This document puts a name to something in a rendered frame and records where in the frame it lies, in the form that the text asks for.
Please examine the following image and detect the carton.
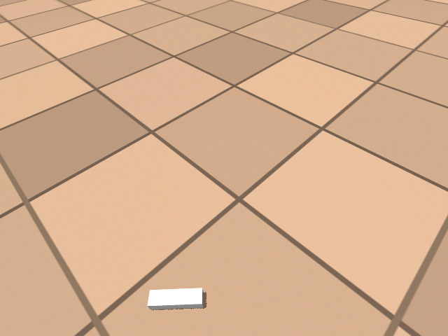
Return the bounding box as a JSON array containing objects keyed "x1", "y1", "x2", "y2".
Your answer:
[{"x1": 148, "y1": 288, "x2": 204, "y2": 309}]

